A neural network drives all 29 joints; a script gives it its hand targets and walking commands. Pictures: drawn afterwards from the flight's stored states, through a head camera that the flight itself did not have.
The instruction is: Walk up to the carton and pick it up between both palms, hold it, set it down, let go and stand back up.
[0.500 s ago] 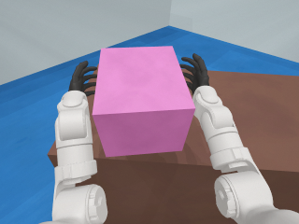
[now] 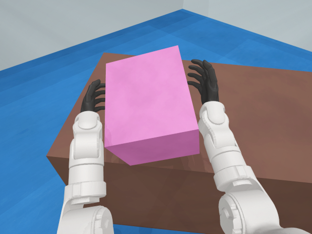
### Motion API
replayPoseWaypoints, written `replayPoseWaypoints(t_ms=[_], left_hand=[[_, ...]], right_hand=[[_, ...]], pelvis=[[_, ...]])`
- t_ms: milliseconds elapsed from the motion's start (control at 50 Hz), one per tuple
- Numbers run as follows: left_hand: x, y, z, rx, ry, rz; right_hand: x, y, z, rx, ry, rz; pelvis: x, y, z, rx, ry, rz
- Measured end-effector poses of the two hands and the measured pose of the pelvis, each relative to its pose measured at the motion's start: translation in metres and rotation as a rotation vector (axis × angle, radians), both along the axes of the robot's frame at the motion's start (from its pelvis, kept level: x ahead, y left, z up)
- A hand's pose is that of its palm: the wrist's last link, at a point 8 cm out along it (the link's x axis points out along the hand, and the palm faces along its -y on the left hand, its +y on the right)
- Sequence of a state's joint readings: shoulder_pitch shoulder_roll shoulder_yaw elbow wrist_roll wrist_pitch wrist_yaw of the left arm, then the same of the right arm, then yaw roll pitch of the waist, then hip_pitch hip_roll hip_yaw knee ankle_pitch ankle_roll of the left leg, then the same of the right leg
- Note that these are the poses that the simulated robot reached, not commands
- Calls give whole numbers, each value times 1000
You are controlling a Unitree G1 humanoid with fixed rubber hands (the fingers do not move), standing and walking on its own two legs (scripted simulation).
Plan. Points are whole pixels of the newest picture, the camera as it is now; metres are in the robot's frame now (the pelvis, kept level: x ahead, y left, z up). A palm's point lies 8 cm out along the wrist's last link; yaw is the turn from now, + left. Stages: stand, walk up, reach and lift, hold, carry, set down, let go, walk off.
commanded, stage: set down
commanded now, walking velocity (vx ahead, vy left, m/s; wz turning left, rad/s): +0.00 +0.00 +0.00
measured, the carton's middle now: (152, 108) +0.41 -0.01 +0.11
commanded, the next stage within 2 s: none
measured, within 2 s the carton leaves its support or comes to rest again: neither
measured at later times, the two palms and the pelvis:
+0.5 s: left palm (99, 111) +0.38 +0.13 +0.13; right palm (214, 100) +0.37 -0.16 +0.16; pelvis -0.01 -0.01 +0.00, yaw -1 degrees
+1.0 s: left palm (105, 107) +0.40 +0.12 +0.12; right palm (214, 102) +0.39 -0.17 +0.14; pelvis +0.01 +0.00 +0.00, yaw -3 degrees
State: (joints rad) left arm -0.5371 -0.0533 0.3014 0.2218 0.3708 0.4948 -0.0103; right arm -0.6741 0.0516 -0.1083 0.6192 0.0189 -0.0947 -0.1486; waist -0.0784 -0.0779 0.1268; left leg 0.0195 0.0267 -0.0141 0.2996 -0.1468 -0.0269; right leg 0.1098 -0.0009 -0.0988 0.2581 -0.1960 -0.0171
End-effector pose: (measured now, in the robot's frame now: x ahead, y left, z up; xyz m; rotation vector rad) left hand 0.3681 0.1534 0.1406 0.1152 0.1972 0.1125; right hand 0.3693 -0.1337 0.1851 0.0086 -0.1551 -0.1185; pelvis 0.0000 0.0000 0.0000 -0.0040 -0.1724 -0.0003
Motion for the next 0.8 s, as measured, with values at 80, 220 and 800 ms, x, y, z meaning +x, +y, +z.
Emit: replayPoseWaypoints(t_ms=[80, 220, 800], left_hand=[[6, -8, 2, 2, -1, -13], [9, -23, 6, 8, 21, -54], [29, -26, -21, -47, 61, -29]], right_hand=[[1, -8, 1, -10, -1, -17], [-2, -26, -5, -3, 27, -50], [17, -28, -36, 19, 146, -61]], pelvis=[[2, -2, 0, 1, 3, -2], [2, -3, 0, 5, -17, -10], [3, 0, 2, 11, 74, -47]])
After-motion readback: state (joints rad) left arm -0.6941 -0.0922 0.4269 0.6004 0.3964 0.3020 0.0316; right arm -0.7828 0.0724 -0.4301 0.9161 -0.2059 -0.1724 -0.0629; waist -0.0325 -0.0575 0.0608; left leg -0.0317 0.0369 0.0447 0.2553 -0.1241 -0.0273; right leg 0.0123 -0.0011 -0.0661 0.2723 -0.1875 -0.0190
